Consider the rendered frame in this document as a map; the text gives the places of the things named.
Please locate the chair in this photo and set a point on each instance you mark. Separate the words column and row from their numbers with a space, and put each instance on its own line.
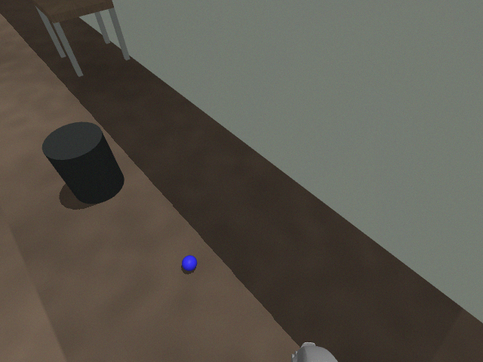
column 60, row 10

